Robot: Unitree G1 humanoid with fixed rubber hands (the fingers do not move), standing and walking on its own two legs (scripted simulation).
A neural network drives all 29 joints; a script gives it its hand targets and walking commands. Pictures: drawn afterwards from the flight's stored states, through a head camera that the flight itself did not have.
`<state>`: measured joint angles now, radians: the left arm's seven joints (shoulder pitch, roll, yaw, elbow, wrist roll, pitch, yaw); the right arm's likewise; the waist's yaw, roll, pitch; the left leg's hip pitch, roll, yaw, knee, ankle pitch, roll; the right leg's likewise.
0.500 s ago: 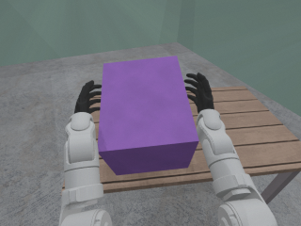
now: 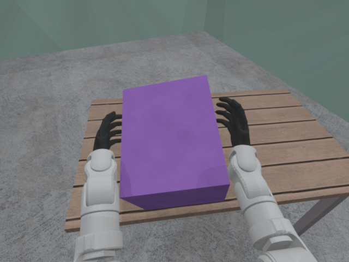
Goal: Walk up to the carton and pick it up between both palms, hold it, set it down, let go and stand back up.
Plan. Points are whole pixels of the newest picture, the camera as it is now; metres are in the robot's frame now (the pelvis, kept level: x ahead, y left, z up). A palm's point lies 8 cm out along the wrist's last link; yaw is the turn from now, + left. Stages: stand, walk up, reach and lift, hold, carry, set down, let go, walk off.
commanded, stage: set down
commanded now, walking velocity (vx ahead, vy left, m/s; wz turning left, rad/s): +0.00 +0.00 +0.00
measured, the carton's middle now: (174, 146) +0.40 -0.02 +0.07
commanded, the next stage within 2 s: none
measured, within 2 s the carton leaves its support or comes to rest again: neither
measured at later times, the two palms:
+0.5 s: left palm (110, 147) +0.38 +0.14 +0.10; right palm (237, 139) +0.36 -0.16 +0.12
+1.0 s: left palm (112, 150) +0.39 +0.14 +0.07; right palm (234, 143) +0.37 -0.16 +0.10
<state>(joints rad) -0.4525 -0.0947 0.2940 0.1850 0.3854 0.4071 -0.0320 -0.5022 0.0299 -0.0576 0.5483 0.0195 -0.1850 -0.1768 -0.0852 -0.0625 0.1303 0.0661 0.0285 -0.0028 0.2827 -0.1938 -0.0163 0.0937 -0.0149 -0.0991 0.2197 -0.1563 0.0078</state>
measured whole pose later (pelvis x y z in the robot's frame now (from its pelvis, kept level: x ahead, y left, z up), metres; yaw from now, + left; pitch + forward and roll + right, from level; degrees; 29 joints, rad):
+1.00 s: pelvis +0.00 +0.01 +0.00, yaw -2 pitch -3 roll -1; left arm -0.65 -0.08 0.41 0.72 0.38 0.13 0.01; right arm -0.64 0.09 -0.43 0.85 -0.26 -0.26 -0.09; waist -0.03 -0.05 0.07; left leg -0.05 0.03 0.03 0.28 -0.18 -0.01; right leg -0.04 -0.02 -0.07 0.22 -0.14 0.01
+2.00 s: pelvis -0.01 +0.01 +0.00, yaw -3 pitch +4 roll +0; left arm -0.74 -0.06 0.54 0.92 0.42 -0.08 0.00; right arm -0.69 0.15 -0.60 0.84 -0.43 -0.28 -0.05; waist -0.03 -0.04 0.03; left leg -0.19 0.03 0.06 0.27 -0.15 -0.01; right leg -0.21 -0.02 -0.05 0.25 -0.12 0.01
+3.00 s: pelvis +0.00 +0.01 +0.00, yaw -4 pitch +8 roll +0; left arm -0.74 -0.10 0.59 0.91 0.48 -0.14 -0.02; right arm -0.68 0.13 -0.65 0.84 -0.47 -0.27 -0.01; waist -0.02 -0.05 0.00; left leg -0.27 0.03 0.07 0.29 -0.17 -0.01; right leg -0.28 -0.01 -0.04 0.26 -0.12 0.01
